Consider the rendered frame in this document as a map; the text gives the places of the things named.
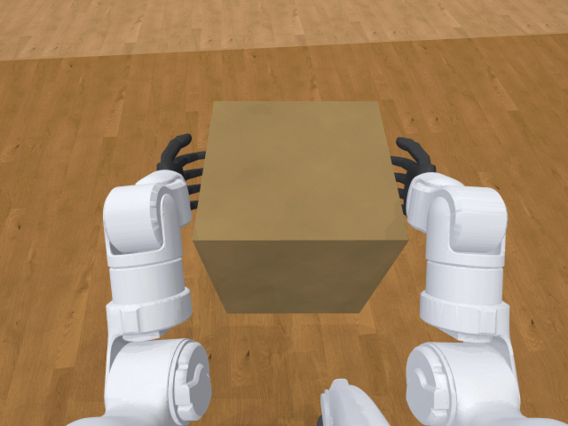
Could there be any robot right thigh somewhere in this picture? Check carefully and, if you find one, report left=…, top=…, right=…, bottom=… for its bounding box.
left=320, top=384, right=390, bottom=426

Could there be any robot right hand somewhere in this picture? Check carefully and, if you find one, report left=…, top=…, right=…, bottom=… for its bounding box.
left=390, top=137, right=436, bottom=215

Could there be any robot left hand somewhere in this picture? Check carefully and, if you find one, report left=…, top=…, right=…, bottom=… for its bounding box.
left=157, top=134, right=206, bottom=210

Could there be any right robot shin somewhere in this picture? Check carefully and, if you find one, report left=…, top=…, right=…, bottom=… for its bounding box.
left=330, top=379, right=349, bottom=388

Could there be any right robot forearm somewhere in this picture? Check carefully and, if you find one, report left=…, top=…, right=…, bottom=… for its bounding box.
left=406, top=172, right=520, bottom=404

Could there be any robot right upper arm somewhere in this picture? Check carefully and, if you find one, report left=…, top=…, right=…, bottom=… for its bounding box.
left=406, top=342, right=568, bottom=426

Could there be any carton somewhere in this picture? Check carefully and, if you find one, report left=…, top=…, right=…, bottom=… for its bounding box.
left=193, top=101, right=409, bottom=313

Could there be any left robot forearm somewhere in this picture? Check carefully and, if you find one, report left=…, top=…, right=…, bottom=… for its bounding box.
left=103, top=170, right=193, bottom=407

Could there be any robot left upper arm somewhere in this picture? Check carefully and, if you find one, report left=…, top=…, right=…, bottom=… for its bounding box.
left=66, top=338, right=212, bottom=426

